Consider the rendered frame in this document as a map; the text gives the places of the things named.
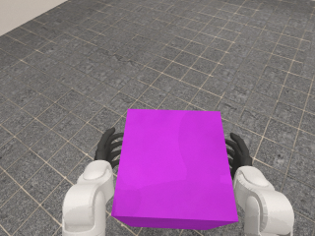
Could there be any right robot forearm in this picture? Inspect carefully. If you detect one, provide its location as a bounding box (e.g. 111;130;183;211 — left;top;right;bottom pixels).
232;165;294;236

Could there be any left robot forearm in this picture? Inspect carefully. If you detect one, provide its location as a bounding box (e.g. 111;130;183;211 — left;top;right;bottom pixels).
62;159;115;236

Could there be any robot right hand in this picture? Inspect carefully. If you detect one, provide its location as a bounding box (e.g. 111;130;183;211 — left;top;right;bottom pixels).
224;133;253;180

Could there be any robot left hand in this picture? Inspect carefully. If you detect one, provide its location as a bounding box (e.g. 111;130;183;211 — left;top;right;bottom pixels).
94;127;124;169

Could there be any carton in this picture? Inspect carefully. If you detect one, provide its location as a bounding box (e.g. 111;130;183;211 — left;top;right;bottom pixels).
111;108;238;230

